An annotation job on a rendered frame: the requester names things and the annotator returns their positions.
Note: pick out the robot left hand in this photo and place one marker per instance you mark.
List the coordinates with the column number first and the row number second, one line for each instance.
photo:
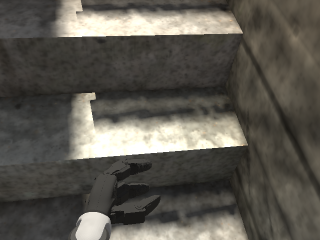
column 107, row 196

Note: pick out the robot left forearm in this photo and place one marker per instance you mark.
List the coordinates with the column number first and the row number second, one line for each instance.
column 92, row 226

